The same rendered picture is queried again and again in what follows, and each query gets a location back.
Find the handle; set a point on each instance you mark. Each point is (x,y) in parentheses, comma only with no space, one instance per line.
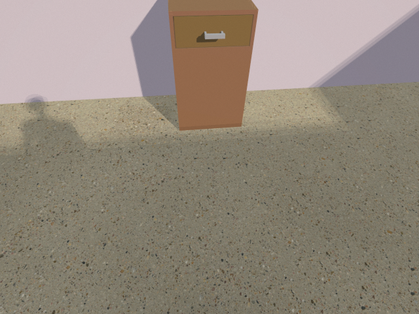
(214,35)

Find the drawer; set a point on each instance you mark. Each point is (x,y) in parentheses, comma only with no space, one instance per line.
(189,30)

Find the cabinet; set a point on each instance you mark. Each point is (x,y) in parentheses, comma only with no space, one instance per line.
(211,82)

